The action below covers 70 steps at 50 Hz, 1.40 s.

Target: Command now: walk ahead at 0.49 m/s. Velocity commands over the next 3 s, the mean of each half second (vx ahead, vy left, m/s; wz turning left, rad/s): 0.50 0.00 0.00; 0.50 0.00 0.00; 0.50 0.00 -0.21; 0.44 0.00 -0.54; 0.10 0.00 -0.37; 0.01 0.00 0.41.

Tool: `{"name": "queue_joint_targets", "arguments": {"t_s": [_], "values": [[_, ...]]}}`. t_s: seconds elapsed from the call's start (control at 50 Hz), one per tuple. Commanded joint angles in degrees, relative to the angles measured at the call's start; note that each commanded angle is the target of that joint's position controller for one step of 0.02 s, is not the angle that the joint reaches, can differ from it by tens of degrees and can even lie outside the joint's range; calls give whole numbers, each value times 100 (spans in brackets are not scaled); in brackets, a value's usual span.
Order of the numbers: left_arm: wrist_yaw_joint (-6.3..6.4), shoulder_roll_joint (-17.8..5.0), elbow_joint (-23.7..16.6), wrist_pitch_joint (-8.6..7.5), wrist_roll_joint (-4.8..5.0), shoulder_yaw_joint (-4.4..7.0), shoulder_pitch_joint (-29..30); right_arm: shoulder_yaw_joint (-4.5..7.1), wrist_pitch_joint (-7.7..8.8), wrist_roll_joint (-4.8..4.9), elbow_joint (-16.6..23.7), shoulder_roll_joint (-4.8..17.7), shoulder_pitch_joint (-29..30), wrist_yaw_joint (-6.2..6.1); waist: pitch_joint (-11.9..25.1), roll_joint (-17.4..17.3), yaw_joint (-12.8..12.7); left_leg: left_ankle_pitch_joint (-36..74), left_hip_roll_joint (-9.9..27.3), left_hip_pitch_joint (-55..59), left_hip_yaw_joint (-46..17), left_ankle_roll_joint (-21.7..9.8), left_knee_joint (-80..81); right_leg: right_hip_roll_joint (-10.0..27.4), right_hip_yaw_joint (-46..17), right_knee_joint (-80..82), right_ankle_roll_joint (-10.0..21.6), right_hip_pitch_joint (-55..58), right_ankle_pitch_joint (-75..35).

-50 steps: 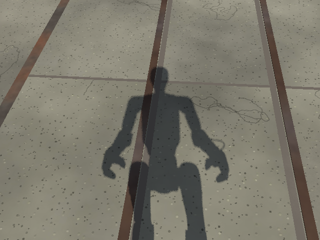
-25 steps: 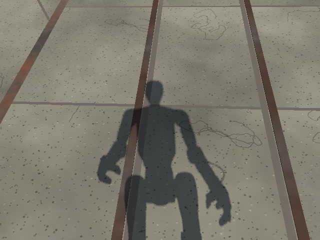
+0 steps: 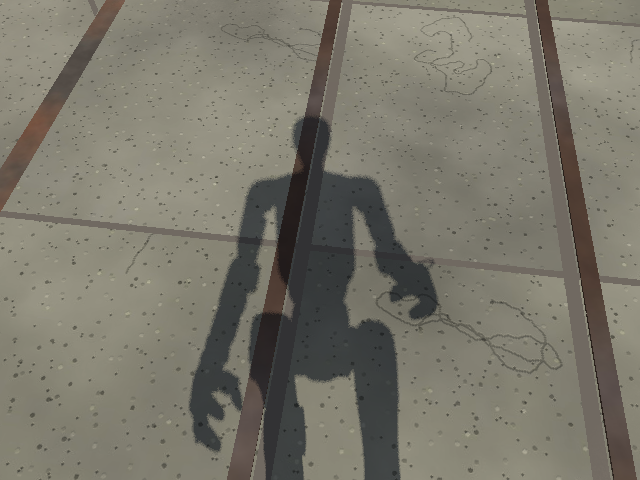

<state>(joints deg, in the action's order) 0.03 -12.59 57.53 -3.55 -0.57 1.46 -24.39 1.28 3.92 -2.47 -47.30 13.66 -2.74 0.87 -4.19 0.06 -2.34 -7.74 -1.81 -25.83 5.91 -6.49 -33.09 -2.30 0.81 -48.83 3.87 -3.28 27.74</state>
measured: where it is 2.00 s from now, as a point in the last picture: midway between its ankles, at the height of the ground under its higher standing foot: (362, 212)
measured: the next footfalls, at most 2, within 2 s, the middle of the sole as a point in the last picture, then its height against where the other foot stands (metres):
right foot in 0.50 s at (392, 476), level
left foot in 1.06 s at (311, 336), level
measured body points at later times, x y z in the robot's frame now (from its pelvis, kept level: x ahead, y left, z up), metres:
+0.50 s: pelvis +0.28 -0.02 +0.00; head +0.32 -0.02 +0.45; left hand +0.49 +0.20 -0.10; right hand +0.20 -0.26 -0.14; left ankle +0.10 +0.07 -0.72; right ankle +0.41 -0.10 -0.72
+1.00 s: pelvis +0.55 -0.02 +0.01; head +0.59 -0.02 +0.46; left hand +0.46 +0.21 -0.13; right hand +0.75 -0.23 -0.10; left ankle +0.71 +0.08 -0.70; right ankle +0.41 -0.10 -0.72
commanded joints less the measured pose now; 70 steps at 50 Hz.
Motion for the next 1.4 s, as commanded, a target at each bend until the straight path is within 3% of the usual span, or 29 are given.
{"name": "queue_joint_targets", "arguments": {"t_s": [0.02,0.04,0.08,0.14,0.28,0.38,0.44,0.48,0.5,0.52,0.54,0.56,0.58,0.6,0.64,0.72,0.8,0.94,1.0,1.04,1.06,1.08,1.1,1.12,1.14,1.16,1.2,1.26,1.4], "values": [[-12,-806,-509,-105,6,193,107,320,-38,172,-251,933,-1388,-42,825,-354,536,-1185,2142,3149,-3396,-980,1872,314,-500,-2577,207,-3266,-678],[-28,-692,-530,-130,5,168,305,255,13,141,-269,668,-1175,-19,494,-134,402,-429,1886,2519,-2804,-851,2062,499,-449,-2273,194,-3048,-993],[-88,-520,-454,3,-130,141,198,176,95,155,-421,428,-1152,-49,340,-266,109,340,1480,1822,-1983,-594,2270,701,-401,-1813,74,-2511,-1155],[-176,-374,-504,143,-166,123,403,190,222,205,-649,528,-1520,-49,246,-273,26,874,1342,1676,-1528,-625,2510,778,-218,-1463,-91,-2620,-1348],[-211,-327,-1031,147,-102,52,2057,154,192,210,-953,544,-2186,-60,-125,-266,375,1624,1037,2115,-908,-429,2696,825,206,363,-329,-3355,-2674],[-180,-343,-1287,103,-84,8,2789,138,150,140,-1188,572,-2657,-129,-196,-343,604,2311,1260,2991,-856,-458,2440,590,373,1290,-147,-3358,-2707],[-152,-443,-1309,36,-84,52,2636,163,121,99,-1242,666,-2520,-190,-129,-386,389,3493,1429,3380,-790,-395,1931,389,412,1650,114,-2923,-2112],[-70,-613,-962,-30,-94,159,1545,190,98,87,-1243,761,-2329,-196,431,-414,-97,4759,1319,3324,-639,-244,670,23,536,1990,352,-1576,-1823],[-9,-784,-626,-89,-167,249,519,172,89,126,-1204,724,-2236,-185,966,-261,-520,4151,1098,2681,-460,-132,-509,174,360,2242,537,-196,-2074],[68,-1342,-465,-115,-322,403,-401,73,109,260,-979,379,-2384,-145,1751,467,-682,1924,640,1114,-181,47,-2410,1638,-1403,2315,959,1507,-1506],[13,-1591,-421,-58,-261,475,-419,76,99,331,-1031,136,-2933,-106,2236,1349,-373,-2377,-387,-497,-438,164,-4046,2758,-3897,3029,1640,2360,-1601],[-26,-1254,-473,-15,-50,420,166,210,69,196,-988,620,-2357,-133,1476,430,-222,-1922,29,-962,-1050,58,-4285,2390,-3468,3223,1400,1689,-1119],[-45,-900,-567,-30,-4,327,732,212,108,186,-852,560,-1970,-99,729,273,-38,-1355,262,-1002,-983,51,-4030,2206,-2625,3439,1231,787,-1263],[-63,-622,-575,-70,-33,257,990,199,110,183,-834,435,-1798,-81,405,124,111,-1031,458,-809,-930,64,-3710,1930,-2076,3659,1049,200,-1681],[-34,-345,-412,-143,-17,166,975,176,-30,44,-885,243,-1913,-17,246,308,377,-813,628,-303,-868,198,-3283,1545,-1322,3880,796,-464,-2326],[-21,-583,-137,-276,10,206,441,176,-182,19,-709,153,-1420,74,105,281,420,-359,743,-666,-623,415,-2783,1380,-807,4142,833,-527,-2967],[-18,-528,-5,-251,13,163,52,142,-184,69,-357,162,-400,94,-113,289,204,412,795,-1121,-400,565,-1654,1182,-475,4252,732,-287,-3391],[64,-575,266,-208,-62,147,-561,68,-117,113,28,150,649,69,-217,375,-99,620,512,-1025,-152,366,-194,1406,-323,3974,729,737,-4247],[119,-674,296,-179,-102,180,-384,125,-41,113,19,263,372,33,-86,409,151,-10,281,-436,-89,97,164,1534,-219,3358,632,1061,-5587],[110,-733,284,-147,-86,195,-194,247,43,81,-433,433,-1001,-54,612,300,739,-4,-66,1239,66,-158,667,1315,16,1796,457,838,-6478],[93,-634,170,-156,-34,151,-142,363,98,-39,-711,747,-2029,-120,1225,63,1101,-124,589,2775,-639,-417,700,1098,152,413,351,-191,-5226],[17,-82,2,-159,206,37,-712,537,85,-149,-769,1386,-2673,-148,2077,-1173,965,-759,2371,4507,-3376,-1182,1054,140,541,-1918,44,-2246,-1918],[26,-525,78,-145,60,179,-555,515,-5,78,-754,1223,-2313,-81,2057,-788,869,-819,2535,4266,-4489,-1309,1722,-127,-238,-2679,125,-2950,129],[22,-591,-75,-134,3,230,-44,444,-23,182,-660,962,-1618,-65,1070,-479,586,-1055,2310,3424,-3492,-1124,1794,259,-390,-2733,174,-3314,-343],[-6,-499,-146,-165,-17,209,267,342,14,181,-596,566,-1236,-39,558,-198,477,-735,2063,2636,-2853,-958,2046,470,-380,-2417,171,-3229,-765],[-20,-365,-119,-125,-31,209,308,282,59,162,-612,353,-1072,-50,285,-178,296,-466,1808,2111,-2280,-702,2232,625,-383,-2069,156,-2986,-977],[-85,-172,-26,46,-134,188,90,204,156,154,-747,140,-1152,-96,188,-333,74,62,1522,1539,-1545,-431,2441,706,-379,-1719,48,-2489,-1169],[-149,-162,-180,188,-127,210,443,244,286,155,-905,359,-1542,-114,65,-322,32,515,1452,1554,-996,-376,2649,757,-332,-1488,-39,-2868,-1634],[-230,-66,-741,172,-71,122,1918,189,307,161,-999,341,-2031,-177,-193,-313,328,1578,1274,2105,1,-99,2688,687,123,359,-114,-3361,-2916]]}}
Over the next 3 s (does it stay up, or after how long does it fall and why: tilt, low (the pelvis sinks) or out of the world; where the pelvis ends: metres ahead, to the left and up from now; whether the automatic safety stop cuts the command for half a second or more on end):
stays up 1.16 -0.06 0.02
